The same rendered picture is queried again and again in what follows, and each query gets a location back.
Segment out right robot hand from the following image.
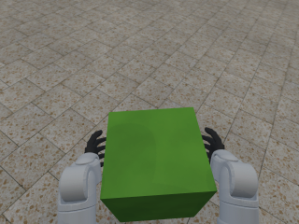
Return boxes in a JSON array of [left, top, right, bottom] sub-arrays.
[[202, 127, 225, 165]]

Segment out carton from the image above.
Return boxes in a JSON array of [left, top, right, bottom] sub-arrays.
[[100, 106, 218, 223]]

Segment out right robot forearm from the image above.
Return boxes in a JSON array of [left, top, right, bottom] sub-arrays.
[[210, 149, 260, 224]]

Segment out left robot hand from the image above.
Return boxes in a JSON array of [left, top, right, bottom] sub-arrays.
[[84, 130, 107, 167]]

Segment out left robot forearm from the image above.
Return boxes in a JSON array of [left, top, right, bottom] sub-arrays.
[[57, 152, 102, 224]]

